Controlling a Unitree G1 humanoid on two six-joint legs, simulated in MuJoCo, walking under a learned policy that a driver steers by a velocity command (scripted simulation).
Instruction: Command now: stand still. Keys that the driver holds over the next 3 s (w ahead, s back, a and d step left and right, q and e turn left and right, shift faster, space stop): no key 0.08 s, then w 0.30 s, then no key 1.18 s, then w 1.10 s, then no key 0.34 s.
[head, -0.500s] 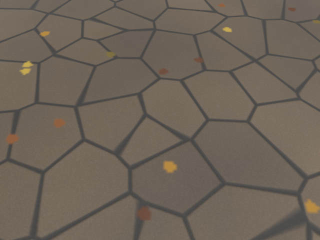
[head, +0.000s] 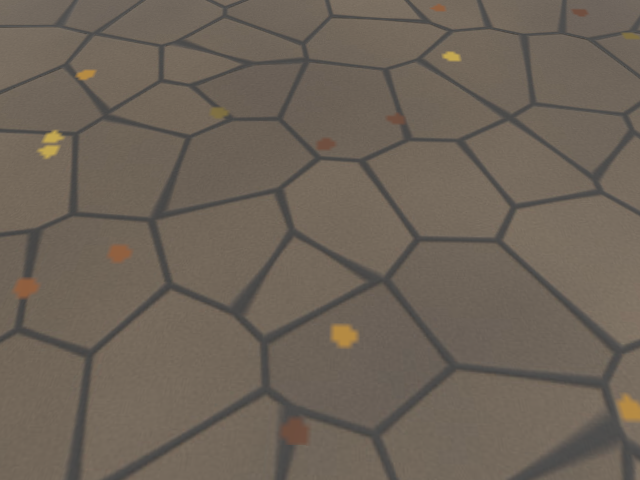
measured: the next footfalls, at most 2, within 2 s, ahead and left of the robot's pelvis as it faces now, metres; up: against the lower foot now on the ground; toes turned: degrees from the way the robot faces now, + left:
right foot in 0.76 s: +0.28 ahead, -0.08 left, +0.00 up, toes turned -2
